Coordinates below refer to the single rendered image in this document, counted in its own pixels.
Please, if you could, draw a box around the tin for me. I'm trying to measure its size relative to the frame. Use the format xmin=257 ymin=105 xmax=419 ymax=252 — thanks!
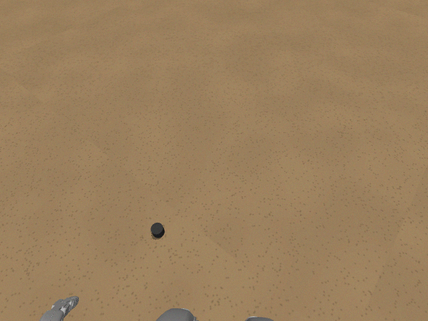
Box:
xmin=150 ymin=223 xmax=165 ymax=238

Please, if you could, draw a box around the left robot hand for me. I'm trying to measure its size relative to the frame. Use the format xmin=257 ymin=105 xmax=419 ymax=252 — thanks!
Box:
xmin=39 ymin=296 xmax=79 ymax=321

